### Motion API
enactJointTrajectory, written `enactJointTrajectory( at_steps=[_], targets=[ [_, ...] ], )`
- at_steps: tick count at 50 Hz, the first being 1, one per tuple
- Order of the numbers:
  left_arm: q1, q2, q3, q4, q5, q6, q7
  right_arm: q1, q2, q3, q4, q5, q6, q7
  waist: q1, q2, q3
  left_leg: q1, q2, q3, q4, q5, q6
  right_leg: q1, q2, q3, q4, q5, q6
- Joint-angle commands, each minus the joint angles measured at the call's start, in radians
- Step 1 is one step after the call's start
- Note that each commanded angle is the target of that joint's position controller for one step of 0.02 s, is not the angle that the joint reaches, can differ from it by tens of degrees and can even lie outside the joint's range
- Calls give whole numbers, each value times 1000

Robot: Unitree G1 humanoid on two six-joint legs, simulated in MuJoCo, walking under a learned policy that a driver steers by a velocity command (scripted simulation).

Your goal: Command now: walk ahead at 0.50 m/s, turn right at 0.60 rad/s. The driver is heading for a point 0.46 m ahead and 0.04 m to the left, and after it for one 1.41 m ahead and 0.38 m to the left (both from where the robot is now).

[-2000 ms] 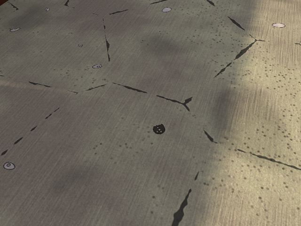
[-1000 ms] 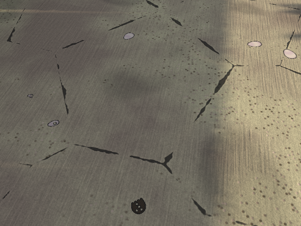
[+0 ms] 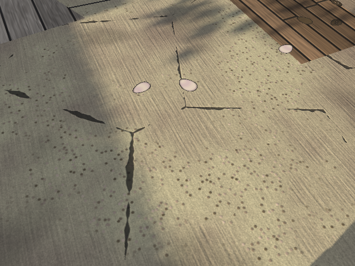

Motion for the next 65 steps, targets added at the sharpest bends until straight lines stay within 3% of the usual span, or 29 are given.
enactJointTrajectory(
  at_steps=[1, 7, 9, 11, 12, 13, 14, 15, 17, 21, 24, 28, 32, 35, 36, 37, 38, 39, 41, 45, 50, 55, 58, 59, 60, 61, 62, 63, 65],
  targets=[
    [-58, 14, -4, -80, 1, -17, -18, -75, -162, -33, -71, 5, -10, -7, 12, 113, 9, 18, 255, -82, -124, 287, 141, 5, -12, -19, -150, 156, -4],
    [-185, 24, -3, -147, -3, -17, -53, -10, -217, -47, -42, 30, 25, -9, -12, 122, 52, 160, 305, 0, -49, 446, 104, 47, 36, -112, -332, 58, -59],
    [-116, 61, 18, -144, 6, -12, -53, -9, -246, -55, -42, 38, 37, -16, 46, 155, -12, 182, 305, 35, 109, 788, 87, 195, 106, -162, -352, -48, -103],
    [183, 150, 72, -64, 4, -5, -32, -6, -214, -38, -43, 33, 42, -22, 210, 102, -169, -17, 249, 76, 502, 763, 37, 666, 149, -127, -447, 53, -174],
    [251, 266, 91, -48, 5, -4, -13, 67, -88, 7, -92, -15, 25, -9, 157, -159, -273, -451, 130, 67, 884, -26, -21, 1059, -133, 322, -439, 65, -306],
    [276, 240, 72, -65, 6, -17, -18, 72, -96, 19, -87, 8, -10, 8, 162, -162, -460, -613, 21, -149, 1087, -397, -29, 1155, -293, 743, -626, -72, -425],
    [248, 170, 49, -53, 20, -29, -28, -45, -183, -8, -104, 59, -21, 17, 198, -43, -342, -700, 76, -204, 1127, -319, -15, 1069, -266, 590, -654, -43, -356],
    [187, 147, 39, -48, 18, -35, -28, -92, -169, -1, -121, 66, -25, 17, 168, -33, -216, -702, 118, -190, 1069, -240, -3, 911, -230, 429, -654, 35, -315],
    [70, 77, 15, -46, 24, -48, -28, -74, -160, -6, -93, 36, -4, 8, 88, -3, -104, -584, 185, -200, 942, -122, -13, 654, -151, 227, -700, 163, -261],
    [40, 82, 18, -8, 38, -85, -22, -25, -108, -3, -64, 35, 47, 2, 41, -9, -48, -530, 181, -217, 863, 15, -48, 518, -126, 60, -818, 215, -250],
    [48, 76, 16, 24, 50, -88, -4, -86, -90, -4, -83, 26, 46, -1, 52, 0, 3, -581, 144, -243, 703, 155, -66, 538, -101, -67, -818, 383, -214],
    [45, 94, 18, 46, 42, -75, 19, -186, -41, 14, -120, 10, 33, 24, 95, -5, 10, -476, 99, -148, 428, 363, -58, 550, -80, -196, -784, 499, -168],
    [53, 124, 33, 72, 17, -37, 37, -207, -74, 1, -176, 10, 36, 57, 98, -31, -8, -508, 75, -120, 343, 221, -17, 705, -146, -189, -662, 590, -152],
    [3, 135, 39, 58, 1, -8, 57, -34, -142, -36, -160, 5, 36, 65, 1, -26, -99, -304, -9, -66, 251, 155, 44, 708, -115, -213, -367, 733, -94],
    [34, 121, 32, 53, 9, -10, 57, 46, -209, -60, -150, 0, 34, 48, -33, 67, -163, -123, 11, -141, 185, 465, 84, 616, -35, -237, -139, 555, -33],
    [130, 21, 1, 21, 62, -20, 46, 56, -306, -77, -167, -6, 39, 25, 45, 313, -270, 196, 253, -472, 284, 978, 234, 278, 111, -224, 218, -256, 45],
    [171, 28, -14, 19, 51, -33, 27, 56, -294, -64, -202, -17, 36, 28, 41, 314, -466, 367, 407, -832, 198, 948, 420, 99, 225, -9, 464, -587, 70],
    [109, 104, 2, 26, 18, -34, 15, 4, -240, -56, -230, -9, 44, 30, 0, 166, -453, 319, 360, -728, 162, 763, 381, 65, 155, 79, 492, -509, 50],
    [3, 98, 3, 8, 23, -15, 31, -93, -160, -34, -243, 25, 63, 19, 34, 39, -232, 71, 266, -569, 107, 461, 280, 27, 90, 44, 350, -369, 44],
    [30, 67, 2, 13, 32, 20, 47, -153, -169, -39, -271, -1, 90, -2, 92, 145, -148, -193, 170, -486, 35, 326, 227, 191, 98, 10, 89, -290, 58],
    [-7, 59, -1, 19, 31, 23, 53, -161, -196, -52, -292, 11, 115, -33, 68, 168, -181, -213, 143, -519, 34, 75, 195, 226, 113, 33, -90, -175, 83],
    [-35, 66, 5, 9, 22, -1, 37, -159, -189, -53, -307, 9, 138, -33, 42, 217, -150, -200, 134, -611, 48, -59, 171, 278, 131, 37, -261, -179, 64],
    [27, 71, 17, 27, 17, -18, 23, -176, -180, -50, -316, 23, 150, -34, 82, 223, -140, -211, 100, -634, 106, -24, 134, 419, 139, 9, -518, -79, 24],
    [55, 112, 31, 32, 26, -19, 24, -156, -155, -43, -317, 26, 151, -35, 85, 177, -143, -277, 54, -597, 171, -97, 91, 518, 51, 64, -599, -41, -9],
    [41, 199, 49, 18, 51, -12, 30, -127, -108, -32, -328, 23, 149, -32, 49, -50, -130, -430, -62, -431, 384, -284, 30, 593, -172, 281, -663, 6, -109],
    [26, 216, 55, 18, 85, -8, 26, -153, -154, -48, -357, 21, 132, -27, 48, -265, -89, -543, -135, -286, 630, -409, -19, 516, -303, 478, -713, 145, -250],
    [-32, 156, 39, -14, 78, -11, 31, -121, -220, -70, -330, 11, 127, -23, 37, -161, -88, -540, -74, -312, 800, -353, -47, 502, -296, 418, -690, 175, -259],
    [-76, 112, 28, -25, 60, -9, 37, -93, -224, -77, -298, 18, 134, -22, 24, -95, -78, -532, -68, -295, 865, -290, -63, 494, -226, 300, -665, 178, -209],
    [-96, 84, 16, -33, 33, -3, 44, -66, -169, -65, -272, 19, 157, -28, 34, -68, -58, -567, -55, -268, 977, -207, -100, 524, -158, 174, -642, 208, -172]
  ],
)
Velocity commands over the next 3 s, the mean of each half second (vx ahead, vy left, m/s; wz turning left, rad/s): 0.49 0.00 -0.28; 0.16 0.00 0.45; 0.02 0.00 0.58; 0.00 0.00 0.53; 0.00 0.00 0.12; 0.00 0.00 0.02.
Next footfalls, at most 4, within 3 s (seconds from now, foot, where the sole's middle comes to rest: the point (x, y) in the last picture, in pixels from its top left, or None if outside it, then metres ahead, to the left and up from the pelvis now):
0.22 right None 0.28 -0.16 -0.78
0.72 left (164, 245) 0.56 0.03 -0.78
1.18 right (222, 239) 0.57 -0.20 -0.78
1.60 left None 0.43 0.04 -0.78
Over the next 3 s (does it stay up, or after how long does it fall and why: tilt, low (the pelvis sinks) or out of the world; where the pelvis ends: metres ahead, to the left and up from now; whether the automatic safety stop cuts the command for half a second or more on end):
stays up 0.49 -0.09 -0.01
